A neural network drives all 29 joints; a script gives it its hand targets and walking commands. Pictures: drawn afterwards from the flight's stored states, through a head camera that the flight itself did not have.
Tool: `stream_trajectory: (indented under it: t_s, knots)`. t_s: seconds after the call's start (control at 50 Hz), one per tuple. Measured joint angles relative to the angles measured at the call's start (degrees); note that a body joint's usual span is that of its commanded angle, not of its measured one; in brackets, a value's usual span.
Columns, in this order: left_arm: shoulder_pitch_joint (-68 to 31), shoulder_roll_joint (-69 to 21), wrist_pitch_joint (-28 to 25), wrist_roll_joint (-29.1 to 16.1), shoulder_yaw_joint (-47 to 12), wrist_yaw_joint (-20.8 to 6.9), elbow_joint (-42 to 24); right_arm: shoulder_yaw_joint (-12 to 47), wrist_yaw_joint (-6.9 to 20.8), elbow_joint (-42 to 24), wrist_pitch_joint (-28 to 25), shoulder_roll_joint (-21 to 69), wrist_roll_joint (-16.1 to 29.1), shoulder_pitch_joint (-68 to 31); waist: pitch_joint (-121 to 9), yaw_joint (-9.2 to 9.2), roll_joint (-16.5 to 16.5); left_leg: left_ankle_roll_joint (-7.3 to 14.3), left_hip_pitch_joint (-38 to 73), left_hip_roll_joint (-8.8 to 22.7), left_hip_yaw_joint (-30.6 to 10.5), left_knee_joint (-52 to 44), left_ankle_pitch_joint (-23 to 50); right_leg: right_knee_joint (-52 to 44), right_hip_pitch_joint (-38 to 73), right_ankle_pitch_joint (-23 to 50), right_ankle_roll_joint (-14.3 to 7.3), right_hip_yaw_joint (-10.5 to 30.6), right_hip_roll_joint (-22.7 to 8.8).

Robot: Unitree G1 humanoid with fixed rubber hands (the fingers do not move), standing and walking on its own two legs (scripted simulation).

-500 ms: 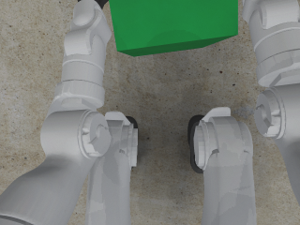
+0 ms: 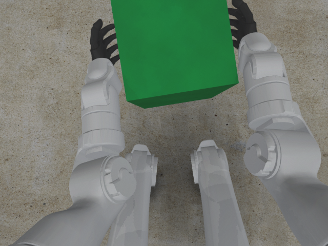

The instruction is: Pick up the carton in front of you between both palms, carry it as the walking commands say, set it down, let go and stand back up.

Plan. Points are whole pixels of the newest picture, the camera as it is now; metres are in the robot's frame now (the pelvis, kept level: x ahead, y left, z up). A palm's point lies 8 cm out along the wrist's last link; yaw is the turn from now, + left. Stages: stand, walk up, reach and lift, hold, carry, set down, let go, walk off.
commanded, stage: reach and lift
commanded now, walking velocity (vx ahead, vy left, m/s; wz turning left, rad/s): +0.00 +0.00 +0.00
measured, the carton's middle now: (173, 59) +0.52 -0.03 -0.14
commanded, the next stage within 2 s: none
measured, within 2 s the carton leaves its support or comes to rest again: neither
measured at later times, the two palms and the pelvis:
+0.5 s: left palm (54, 42) +0.47 +0.13 +0.09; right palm (283, 20) +0.47 -0.17 +0.08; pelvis +0.05 +0.00 +0.13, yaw -2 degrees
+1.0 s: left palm out of the picture +0.43 +0.14 +0.24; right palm out of the picture +0.42 -0.16 +0.23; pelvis +0.10 +0.01 +0.26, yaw -3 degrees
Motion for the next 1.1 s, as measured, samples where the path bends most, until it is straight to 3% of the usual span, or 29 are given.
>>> stream_trajectory:
  t_s: [0.2,0.42,0.84,1.1]
  knots:
    - [8.20,-0.52,0.62,-2.53,-4.52,-0.23,-3.29,1.89,-1.15,-7.80,1.58,3.30,2.24,10.25,-3.97,0.11,0.11,0.79,8.62,0.48,-0.36,-7.11,-0.53,-7.27,8.74,-0.57,-0.01,0.41,0.07]
    - [17.85,-1.23,-0.69,-2.59,-7.11,-1.13,-1.67,2.40,-2.57,-9.05,0.61,7.08,2.59,21.15,-7.31,0.22,-0.33,1.75,24.09,1.04,-1.01,-17.43,-0.54,-17.63,24.33,-0.74,-0.49,0.78,-0.14]
    - [34.96,-3.62,-2.40,-0.89,-12.22,-3.02,-3.53,2.74,-2.75,-14.74,-1.53,13.15,1.78,40.82,-6.22,-0.12,-1.01,3.64,59.21,2.67,-2.70,-44.01,4.88,-44.95,60.07,4.53,-1.19,1.55,-1.13]
    - [45.06,-3.24,2.33,-0.62,-17.51,-4.25,-7.99,5.98,-3.68,-21.61,2.82,16.06,2.01,52.71,-3.27,-0.42,-1.61,4.62,86.17,4.05,-3.29,-64.08,10.51,-65.08,87.16,10.03,-1.71,2.24,-2.30]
